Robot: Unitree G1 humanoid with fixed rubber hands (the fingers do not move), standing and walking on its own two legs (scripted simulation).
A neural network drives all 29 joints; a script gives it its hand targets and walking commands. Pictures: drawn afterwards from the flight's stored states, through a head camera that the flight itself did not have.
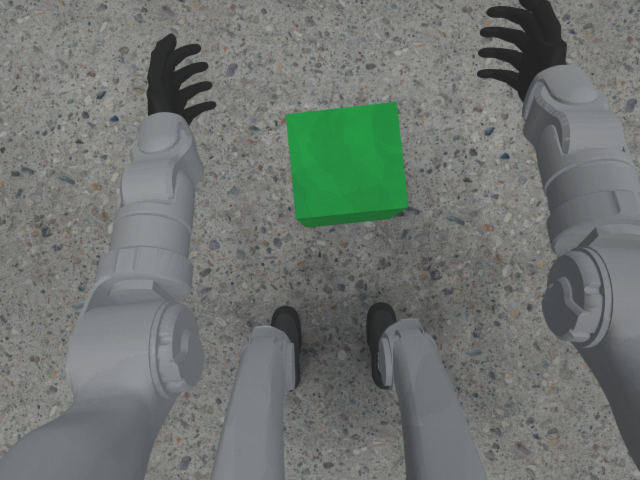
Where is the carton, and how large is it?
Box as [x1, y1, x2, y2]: [286, 102, 407, 227]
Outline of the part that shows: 396,102 286,114 296,218 306,227 384,219 393,216 407,207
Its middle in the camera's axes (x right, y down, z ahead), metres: +0.06 -0.14 +0.85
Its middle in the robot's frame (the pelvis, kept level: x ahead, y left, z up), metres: +0.53 -0.03 -0.53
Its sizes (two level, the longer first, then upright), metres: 0.210 0.200 0.250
